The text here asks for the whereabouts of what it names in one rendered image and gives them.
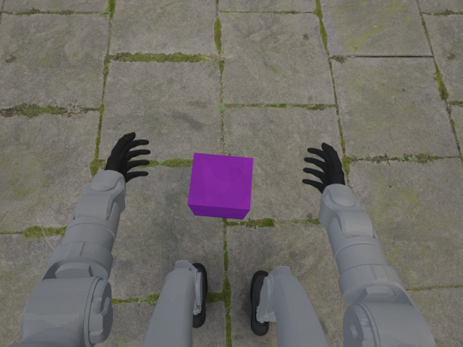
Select robot left upper arm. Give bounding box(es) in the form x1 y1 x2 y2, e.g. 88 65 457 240
7 276 113 347

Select robot right upper arm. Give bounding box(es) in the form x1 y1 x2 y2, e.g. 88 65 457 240
343 301 435 347

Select robot right forearm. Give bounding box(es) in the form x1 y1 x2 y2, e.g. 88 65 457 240
318 184 436 347

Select right robot thigh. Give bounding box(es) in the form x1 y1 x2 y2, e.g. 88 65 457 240
263 273 330 347

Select robot right hand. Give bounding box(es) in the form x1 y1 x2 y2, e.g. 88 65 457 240
302 142 346 194

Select right robot shin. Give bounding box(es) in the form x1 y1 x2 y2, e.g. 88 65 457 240
256 266 290 322

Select carton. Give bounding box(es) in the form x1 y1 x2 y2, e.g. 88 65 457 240
187 153 253 220

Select robot left forearm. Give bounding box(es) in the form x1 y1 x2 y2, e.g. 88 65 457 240
20 170 126 342

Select robot left hand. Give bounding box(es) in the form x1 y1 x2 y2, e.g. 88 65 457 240
104 132 150 183

